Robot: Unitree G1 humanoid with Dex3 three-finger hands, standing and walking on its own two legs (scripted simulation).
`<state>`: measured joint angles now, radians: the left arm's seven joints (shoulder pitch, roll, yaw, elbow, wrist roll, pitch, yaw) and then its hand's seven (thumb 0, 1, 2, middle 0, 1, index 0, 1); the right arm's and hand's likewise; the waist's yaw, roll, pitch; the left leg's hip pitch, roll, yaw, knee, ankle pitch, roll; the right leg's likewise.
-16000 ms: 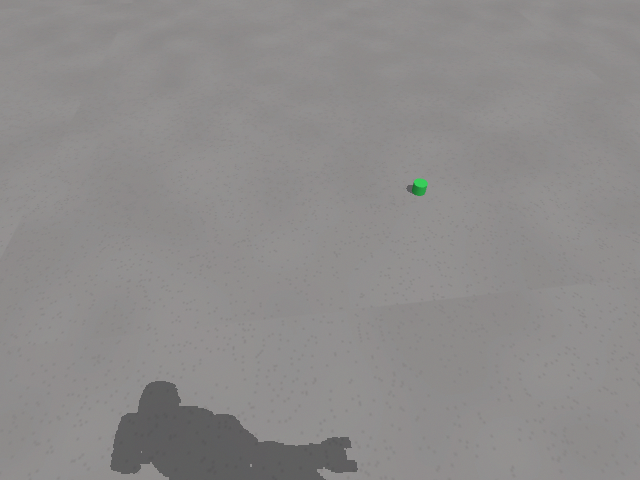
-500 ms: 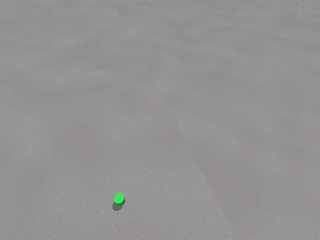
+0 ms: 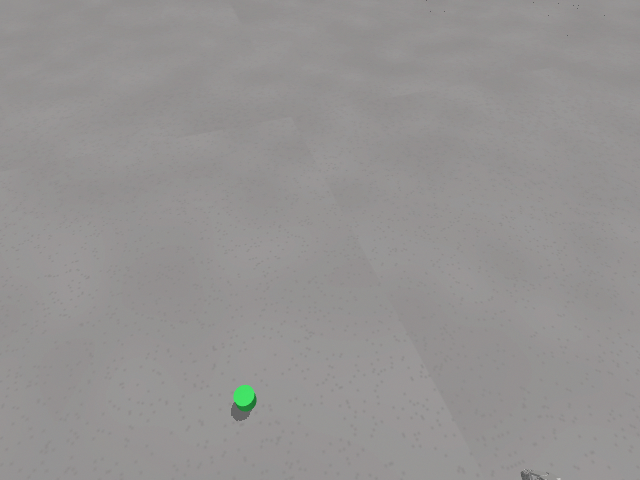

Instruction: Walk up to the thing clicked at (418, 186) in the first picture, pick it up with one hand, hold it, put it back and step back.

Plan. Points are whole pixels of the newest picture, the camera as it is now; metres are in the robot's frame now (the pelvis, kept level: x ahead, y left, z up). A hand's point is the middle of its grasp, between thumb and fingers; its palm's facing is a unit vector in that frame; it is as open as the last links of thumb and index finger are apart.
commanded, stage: stand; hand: left
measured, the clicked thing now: (245, 398) +0.45 +0.24 -0.76
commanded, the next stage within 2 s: none
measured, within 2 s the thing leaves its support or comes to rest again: neither
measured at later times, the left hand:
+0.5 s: hand out of the picture +0.06 +0.25 -0.16, palm faces -0.01 -0.94 -0.34, open 7.4 cm
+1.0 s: hand out of the picture +0.05 +0.24 -0.16, palm faces -0.01 -0.94 -0.34, open 7.4 cm
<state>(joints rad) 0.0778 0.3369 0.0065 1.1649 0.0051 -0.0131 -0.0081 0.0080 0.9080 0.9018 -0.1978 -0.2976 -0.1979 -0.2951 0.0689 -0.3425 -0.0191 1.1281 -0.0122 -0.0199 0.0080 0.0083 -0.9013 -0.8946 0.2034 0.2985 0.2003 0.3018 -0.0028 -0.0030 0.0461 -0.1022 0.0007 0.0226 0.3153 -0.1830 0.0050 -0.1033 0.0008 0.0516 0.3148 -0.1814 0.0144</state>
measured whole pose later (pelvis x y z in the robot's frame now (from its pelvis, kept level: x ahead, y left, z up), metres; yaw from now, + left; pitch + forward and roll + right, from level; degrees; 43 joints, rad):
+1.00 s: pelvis -0.01 -0.01 +0.00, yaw +2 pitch -2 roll +0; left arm 0.12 0.35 -0.01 1.13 0.01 -0.02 -0.01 0.01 0.91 0.90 -0.20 -0.30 -0.20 -0.30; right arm 0.11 -0.35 0.00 1.14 -0.01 -0.01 0.01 0.01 -0.90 -0.89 0.20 0.30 0.20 0.30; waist -0.01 0.00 0.05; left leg -0.12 0.01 -0.01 0.32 -0.16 -0.01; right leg -0.11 0.01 0.02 0.31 -0.17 0.00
